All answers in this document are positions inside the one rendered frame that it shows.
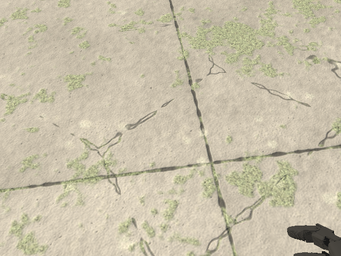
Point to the right robot hand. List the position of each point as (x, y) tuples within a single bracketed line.
[(321, 236)]

